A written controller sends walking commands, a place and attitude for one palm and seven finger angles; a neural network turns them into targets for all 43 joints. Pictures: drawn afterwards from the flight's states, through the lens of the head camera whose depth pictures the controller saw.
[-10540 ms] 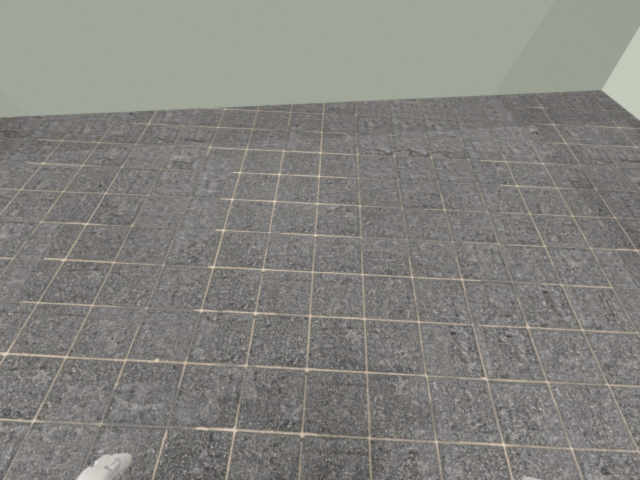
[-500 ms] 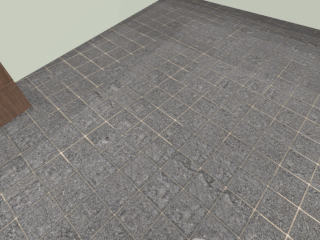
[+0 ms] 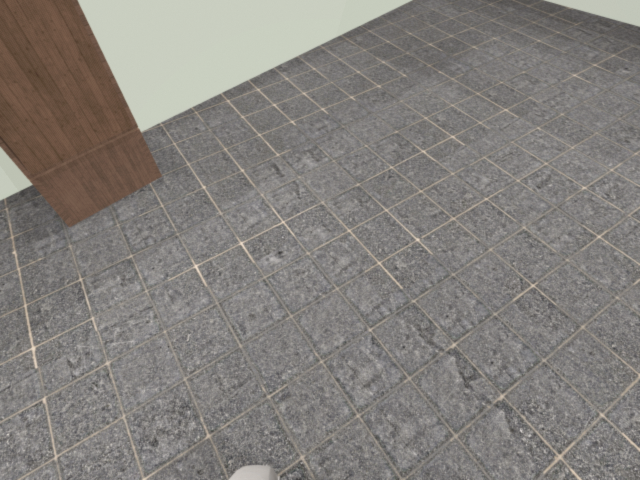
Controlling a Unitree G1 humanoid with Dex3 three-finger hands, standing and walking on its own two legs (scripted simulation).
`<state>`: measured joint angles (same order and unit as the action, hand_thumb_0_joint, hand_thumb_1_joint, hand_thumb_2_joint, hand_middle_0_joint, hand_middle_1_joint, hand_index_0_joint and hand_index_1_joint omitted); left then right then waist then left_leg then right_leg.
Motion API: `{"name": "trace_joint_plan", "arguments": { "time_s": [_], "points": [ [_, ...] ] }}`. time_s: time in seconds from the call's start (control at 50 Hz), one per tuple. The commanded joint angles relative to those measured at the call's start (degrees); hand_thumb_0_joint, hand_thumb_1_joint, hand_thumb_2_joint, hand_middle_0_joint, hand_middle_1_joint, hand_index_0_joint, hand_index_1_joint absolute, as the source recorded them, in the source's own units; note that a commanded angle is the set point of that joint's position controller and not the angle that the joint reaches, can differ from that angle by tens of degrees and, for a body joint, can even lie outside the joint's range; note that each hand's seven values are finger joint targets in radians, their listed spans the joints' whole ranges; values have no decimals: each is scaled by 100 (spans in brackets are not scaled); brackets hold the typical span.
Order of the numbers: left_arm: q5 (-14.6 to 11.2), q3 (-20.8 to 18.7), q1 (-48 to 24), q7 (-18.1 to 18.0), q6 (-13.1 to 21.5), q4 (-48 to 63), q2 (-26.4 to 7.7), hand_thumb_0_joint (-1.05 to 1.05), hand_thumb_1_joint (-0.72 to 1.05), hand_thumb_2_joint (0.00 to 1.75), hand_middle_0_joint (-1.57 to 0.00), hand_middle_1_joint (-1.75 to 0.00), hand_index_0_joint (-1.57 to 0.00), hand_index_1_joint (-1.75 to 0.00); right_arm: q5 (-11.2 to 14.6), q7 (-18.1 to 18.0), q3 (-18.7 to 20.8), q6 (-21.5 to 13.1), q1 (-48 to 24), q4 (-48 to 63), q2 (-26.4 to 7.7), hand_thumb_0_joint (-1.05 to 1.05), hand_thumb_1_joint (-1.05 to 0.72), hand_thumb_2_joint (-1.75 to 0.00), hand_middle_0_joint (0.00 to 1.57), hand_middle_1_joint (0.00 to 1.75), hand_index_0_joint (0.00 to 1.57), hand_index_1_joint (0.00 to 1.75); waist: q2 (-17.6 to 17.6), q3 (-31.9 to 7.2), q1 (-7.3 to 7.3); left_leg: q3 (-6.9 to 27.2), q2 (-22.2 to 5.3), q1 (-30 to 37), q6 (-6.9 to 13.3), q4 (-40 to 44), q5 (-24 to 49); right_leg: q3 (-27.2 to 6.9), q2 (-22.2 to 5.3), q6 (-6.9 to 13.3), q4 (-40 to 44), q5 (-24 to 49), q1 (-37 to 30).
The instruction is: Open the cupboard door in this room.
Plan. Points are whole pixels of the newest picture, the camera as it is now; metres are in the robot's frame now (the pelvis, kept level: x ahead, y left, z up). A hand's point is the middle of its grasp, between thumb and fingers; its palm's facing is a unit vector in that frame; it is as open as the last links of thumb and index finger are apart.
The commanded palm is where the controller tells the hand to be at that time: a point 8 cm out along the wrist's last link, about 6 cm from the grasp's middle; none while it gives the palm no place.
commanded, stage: turn or walk to find it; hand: left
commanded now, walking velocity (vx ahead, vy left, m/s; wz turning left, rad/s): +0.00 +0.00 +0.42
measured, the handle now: out of the picture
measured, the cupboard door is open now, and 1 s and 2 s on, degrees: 0 0 0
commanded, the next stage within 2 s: stand and wait in 0.28 s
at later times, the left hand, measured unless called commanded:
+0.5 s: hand out of the picture +0.02 +0.23 -0.16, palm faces +0.17 -0.95 -0.27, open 7.4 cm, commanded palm none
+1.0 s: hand out of the picture -0.09 +0.18 -0.17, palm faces +0.40 -0.88 -0.25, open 7.4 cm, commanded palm none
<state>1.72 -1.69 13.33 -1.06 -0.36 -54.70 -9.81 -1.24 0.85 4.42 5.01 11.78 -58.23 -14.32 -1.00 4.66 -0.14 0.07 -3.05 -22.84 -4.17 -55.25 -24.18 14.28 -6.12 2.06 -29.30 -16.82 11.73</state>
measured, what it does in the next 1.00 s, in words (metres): steps on the spot, turning left: left foot, then right foot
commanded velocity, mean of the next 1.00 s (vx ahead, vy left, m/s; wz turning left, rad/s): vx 0.00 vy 0.00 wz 0.38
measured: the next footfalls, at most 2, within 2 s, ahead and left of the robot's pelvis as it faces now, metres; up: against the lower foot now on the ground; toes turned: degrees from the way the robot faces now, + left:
left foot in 0.12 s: +0.02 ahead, +0.15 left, +0.00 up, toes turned +8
right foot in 0.56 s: +0.03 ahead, -0.10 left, +0.00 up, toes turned +4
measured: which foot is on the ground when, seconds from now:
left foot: up 0.00-0.10, down 0.12-0.56, up 0.58-1.00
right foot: down 0.00-0.12, up 0.14-0.54, down 0.56-1.00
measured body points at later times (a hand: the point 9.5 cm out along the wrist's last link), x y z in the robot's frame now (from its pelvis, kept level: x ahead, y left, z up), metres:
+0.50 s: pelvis -0.02 +0.02 +0.00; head +0.00 +0.01 +0.45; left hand +0.01 +0.28 -0.14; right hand +0.09 -0.20 -0.15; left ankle -0.02 +0.14 -0.74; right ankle -0.01 -0.11 -0.71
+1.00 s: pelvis -0.06 -0.02 +0.00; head -0.03 -0.01 +0.45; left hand -0.11 +0.23 -0.15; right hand +0.08 -0.24 -0.16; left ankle -0.13 +0.11 -0.70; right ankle -0.01 -0.10 -0.74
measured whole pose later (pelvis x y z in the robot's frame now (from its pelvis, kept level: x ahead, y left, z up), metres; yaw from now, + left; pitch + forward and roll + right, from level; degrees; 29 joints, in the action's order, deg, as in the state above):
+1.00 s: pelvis -0.06 -0.02 +0.00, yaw +22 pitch -1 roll +1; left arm 1.9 -2.3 13.4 -1.1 -0.8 -56.3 -10.8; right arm -0.9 0.8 4.1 4.6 12.3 -58.9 -13.5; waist 0.3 4.5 -0.9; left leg -2.7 -3.3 -19.0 -3.3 -46.8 -26.1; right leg 16.3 -8.0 1.6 -31.2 -15.6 14.2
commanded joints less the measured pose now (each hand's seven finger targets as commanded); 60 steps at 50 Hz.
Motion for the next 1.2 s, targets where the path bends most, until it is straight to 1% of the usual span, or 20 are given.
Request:
{"name": "trace_joint_plan", "arguments": {
  "time_s": [0.0, 0.06, 0.08, 0.1, 0.12, 0.14, 0.22, 0.34, 0.44, 0.5, 0.54, 0.56, 0.64, 0.74, 0.92, 1.02, 1.04, 1.06, 1.08, 1.18],
  "points": [
    [12, -398, 384, -91, 66, 185, -1335, 0, 90, 90, -20, -30, -20, -30, 77, -33, -62, -293, -431, 608, -139, 0, -90, -90, 20, 30, 20, 30, 1201, -674, -314, -400, 71, -34, 80, 1251, -225, -1100, -1546, 643, 498, 3139, -978],
    [-46, -408, 170, -75, 21, 149, -1335, 0, 90, 90, -20, -30, -20, -30, 63, -43, -44, -368, 60, 488, -233, 0, -90, -90, 20, 30, 20, 30, 958, -810, 17, -546, 106, 1028, 181, 2791, 1033, -682, -1379, 216, -147, 2561, -482],
    [-100, -384, 171, -61, -19, 189, -1190, 0, 90, 90, -20, -30, -20, -30, 48, -36, 12, -425, 290, 440, -486, 0, -90, -90, 20, 30, 20, 30, 207, -934, 167, -164, -177, 1769, 295, 3364, 1862, -435, -1119, -80, -857, 1793, 120],
    [-140, -306, 199, -26, -62, 374, -830, 0, 90, 90, -20, -30, -20, -30, 0, -66, 138, -464, 457, 466, -1047, 0, -90, -90, 20, 30, 20, 30, -1444, -885, 244, 1675, -1512, 2439, 882, 3557, 3601, -238, -317, -534, -1969, -799, 1647],
    [-94, -209, -145, -48, -123, 511, -715, 0, 90, 90, -20, -30, -20, -30, 16, -105, 192, -397, 670, 388, -1316, 0, -90, -90, 20, 30, 20, 30, -1573, -803, 384, 1957, -2077, 2100, 1415, 3655, 4495, -695, -71, -588, -2785, -2147, 1842],
    [-79, -225, -312, -45, -167, 530, -814, 0, 90, 90, -20, -30, -20, -30, 8, -130, 147, -381, 584, 405, -1217, 0, -90, -90, 20, 30, 20, 30, -994, -583, 330, 1643, -2033, 1700, 1475, 3686, 3961, -997, -170, -525, -3172, -1865, 1741],
    [-80, -292, -207, 35, -177, 274, -860, 0, 90, 90, -20, -30, -20, -30, 0, -204, 7, -437, -206, 614, -785, 0, -90, -90, 20, 30, 20, 30, -963, -359, 54, 1050, -1127, 1413, 1250, 3684, 3341, -1238, -67, -591, -3507, -824, 1848],
    [-81, -219, -175, 17, -164, 214, -719, 0, 90, 90, -20, -30, -20, -30, 25, -199, 18, -488, 61, 572, -674, 0, -90, -90, 20, 30, 20, 30, -642, -611, 108, 1037, -1041, 1614, 1299, 3761, 3160, -1246, 50, -663, -3020, -622, 1628],
    [-112, -113, -164, -10, -97, 186, -528, 0, 90, 90, -20, -30, -20, -30, -27, -195, 29, -463, 15, 461, -627, 0, -90, -90, 20, 30, 20, 30, -811, -578, 101, 1203, -1058, 1349, 1356, 3597, 3023, -1120, 224, -576, -1291, -880, 795],
    [-115, -135, 403, -25, 12, -40, -628, 0, 90, 90, -20, -30, -20, -30, 33, -174, 32, -444, -102, 433, -575, 0, -90, -90, 20, 30, 20, 30, -521, -697, -170, 1031, -661, 769, 958, 3012, 2553, -1026, 266, -558, 461, 532, -377],
    [-11, -294, 519, -97, 105, -46, -1400, 0, 90, 90, -20, -30, -20, -30, 108, -114, -45, -425, -81, 589, -24, 0, -90, -90, 20, 30, 20, 30, 1493, -569, -187, 46, 374, -630, 311, 1624, 276, -2806, -1449, 44, 1195, 1273, -1073],
    [-31, -311, 533, -89, 74, 77, -1579, 0, 90, 90, -20, -30, -20, -30, 80, -121, 6, -338, -362, 725, -206, 0, -90, -90, 20, 30, 20, 30, 1512, -415, -351, 199, 390, -520, 298, 542, -852, -3082, -2093, 608, 1445, 1341, -243],
    [-80, -268, -353, -108, 58, 329, -981, 0, 90, 90, -20, -30, -20, -30, -2, -32, 142, -166, 114, 310, -313, 0, -90, -90, 20, 30, 20, 30, 840, 166, 131, 358, 142, -681, 254, -1322, 151, -2015, -1319, 391, 1606, 189, 587],
    [-71, -279, -52, -133, 136, 277, -873, 0, 90, 90, -20, -30, -20, -30, -2, -8, 129, -156, 251, 240, -222, 0, -90, -90, 20, 30, 20, 30, 881, -230, 8, 180, 33, -862, 32, -1256, 486, -1415, -1264, 364, 1413, 782, -235],
    [2, -385, 392, -103, 63, 98, -1287, 0, 90, 90, -20, -30, -20, -30, 61, -17, -24, -258, -270, 471, -91, 0, -90, -90, 20, 30, 20, 30, 1118, -634, -319, -376, 23, -221, 59, 900, -300, -1180, -1615, 658, 809, 2282, -856],
    [-64, -402, 110, -66, -24, 95, -1278, 0, 90, 90, -20, -30, -20, -30, 63, -33, 1, -368, 330, 378, -240, 0, -90, -90, 20, 30, 20, 30, 702, -830, 102, -531, 42, 1341, 238, 2967, 1131, -575, -1400, 81, -173, 1655, 16],
    [-109, -365, 86, -48, -67, 189, -1068, 0, 90, 90, -20, -30, -20, -30, 41, -34, 74, -412, 500, 376, -591, 0, -90, -90, 20, 30, 20, 30, -340, -837, 225, 433, -584, 1913, 478, 3495, 1533, -330, -924, -246, -1080, 583, 878],
    [-121, -262, -109, -13, -102, 437, -689, 0, 90, 90, -20, -30, -20, -30, -3, -78, 188, -426, 651, 415, -1107, 0, -90, -90, 20, 30, 20, 30, -1857, -561, 349, 2030, -1853, 2101, 1105, 3856, 3099, -257, -214, -645, -2221, -1717, 2174],
    [-66, -234, -422, -29, -164, 523, -774, 0, 90, 90, -20, -30, -20, -30, -10, -106, 210, -379, 767, 341, -1251, 0, -90, -90, 20, 30, 20, 30, -1372, -579, 443, 1949, -2154, 1745, 1471, 3854, 3329, -801, -170, -560, -2922, -1913, 2045],
    [-69, -296, -245, 60, -179, 223, -812, 0, 90, 90, -20, -30, -20, -30, -9, -200, 32, -459, -225, 603, -777, 0, -90, -90, 20, 30, 20, 30, -842, -286, 36, 1010, -1114, 1268, 1219, 3764, 2926, -1197, -58, -620, -3430, -665, 1937]
  ]
}}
